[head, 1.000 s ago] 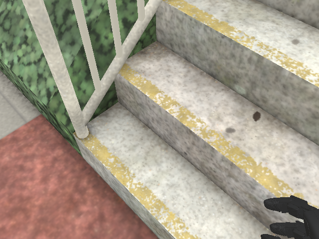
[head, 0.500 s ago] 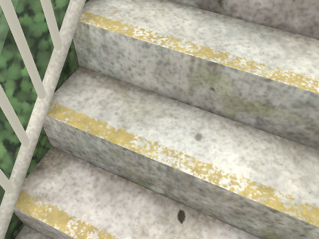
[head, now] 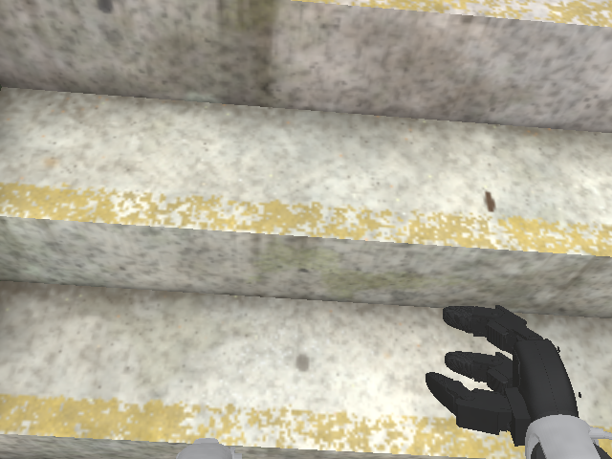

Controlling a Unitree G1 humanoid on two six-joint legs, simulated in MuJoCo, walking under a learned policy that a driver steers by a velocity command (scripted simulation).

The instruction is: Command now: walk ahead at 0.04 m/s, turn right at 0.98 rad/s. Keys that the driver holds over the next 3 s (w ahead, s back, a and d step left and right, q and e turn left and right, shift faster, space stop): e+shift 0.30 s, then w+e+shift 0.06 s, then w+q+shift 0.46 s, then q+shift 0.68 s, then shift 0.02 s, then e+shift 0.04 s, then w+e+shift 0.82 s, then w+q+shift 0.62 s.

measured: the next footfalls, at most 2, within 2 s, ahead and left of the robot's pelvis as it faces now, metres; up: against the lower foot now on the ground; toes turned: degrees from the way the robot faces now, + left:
right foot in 0.34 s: +0.02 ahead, -0.13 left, +0.04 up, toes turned -26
right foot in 0.62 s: -0.19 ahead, -0.10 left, -0.16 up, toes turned -30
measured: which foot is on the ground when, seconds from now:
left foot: down 0.00-0.46, up 0.48-0.64, down 0.66-0.86, up 0.88-1.00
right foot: up 0.00-0.32, down 0.34-0.52, up 0.54-0.60, down 0.62-0.70, up 0.72-0.90, down 0.92-1.00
